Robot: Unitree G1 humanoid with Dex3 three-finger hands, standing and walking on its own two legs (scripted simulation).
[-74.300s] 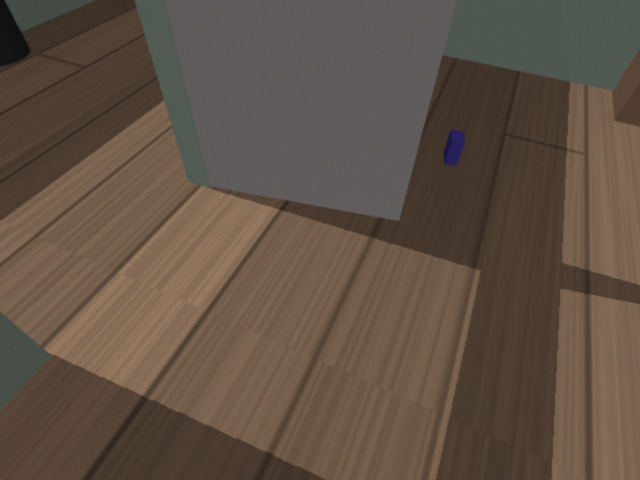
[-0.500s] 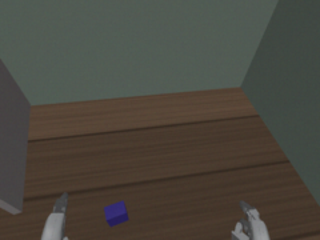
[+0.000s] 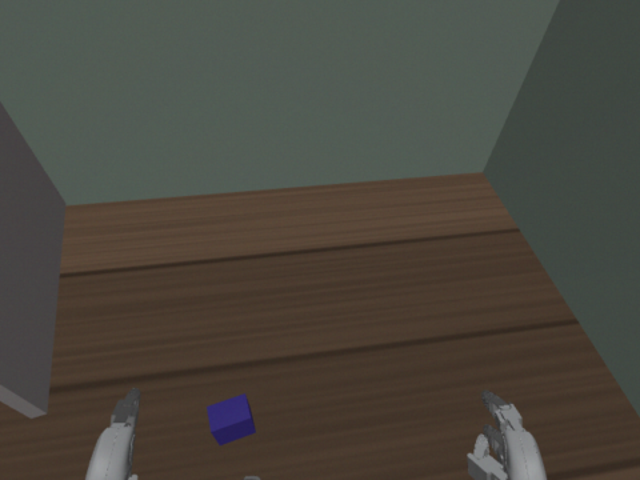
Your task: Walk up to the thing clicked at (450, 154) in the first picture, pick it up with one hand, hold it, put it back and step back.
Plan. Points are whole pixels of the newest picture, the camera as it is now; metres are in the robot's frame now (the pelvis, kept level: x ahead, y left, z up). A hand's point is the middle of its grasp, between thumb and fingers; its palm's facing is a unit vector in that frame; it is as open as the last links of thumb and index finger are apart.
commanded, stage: home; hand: left
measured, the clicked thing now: (232, 420) +0.38 +0.21 -0.65
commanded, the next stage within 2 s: stand in 1.18 s
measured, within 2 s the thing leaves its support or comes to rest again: neither
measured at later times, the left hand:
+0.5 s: hand (166, 478) +0.16 +0.18 -0.06, palm faces +0.09 -0.96 -0.28, open 17.7 cm
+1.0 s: hand (165, 465) +0.17 +0.18 -0.06, palm faces +0.09 -0.96 -0.28, open 17.7 cm
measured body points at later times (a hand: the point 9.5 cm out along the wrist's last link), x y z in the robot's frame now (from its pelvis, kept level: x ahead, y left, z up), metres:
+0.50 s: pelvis -0.01 +0.00 +0.00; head +0.01 +0.00 +0.45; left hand +0.15 +0.23 -0.04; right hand +0.15 -0.25 -0.07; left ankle +0.02 +0.13 -0.68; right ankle -0.02 -0.12 -0.68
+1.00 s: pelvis +0.00 +0.00 +0.00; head +0.03 +0.01 +0.45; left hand +0.16 +0.23 -0.04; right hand +0.16 -0.24 -0.07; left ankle +0.02 +0.13 -0.68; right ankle -0.02 -0.12 -0.68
